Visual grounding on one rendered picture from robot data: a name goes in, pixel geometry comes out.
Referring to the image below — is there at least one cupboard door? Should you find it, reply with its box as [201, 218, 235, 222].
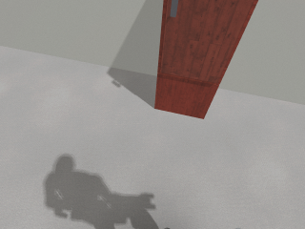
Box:
[160, 0, 254, 83]

